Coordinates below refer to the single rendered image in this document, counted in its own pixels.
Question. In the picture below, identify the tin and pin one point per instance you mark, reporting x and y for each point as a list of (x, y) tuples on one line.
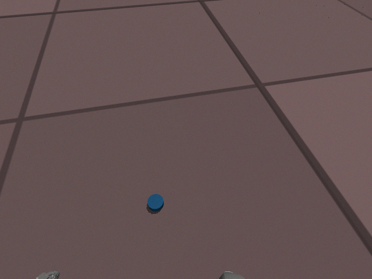
[(155, 202)]

